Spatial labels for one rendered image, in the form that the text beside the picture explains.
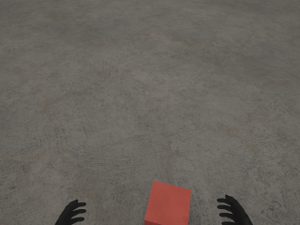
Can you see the robot right hand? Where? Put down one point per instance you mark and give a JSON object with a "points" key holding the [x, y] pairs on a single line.
{"points": [[239, 216]]}

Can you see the carton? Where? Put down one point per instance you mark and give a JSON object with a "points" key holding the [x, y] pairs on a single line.
{"points": [[167, 205]]}

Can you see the robot left hand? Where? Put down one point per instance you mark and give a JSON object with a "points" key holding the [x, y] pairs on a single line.
{"points": [[66, 218]]}

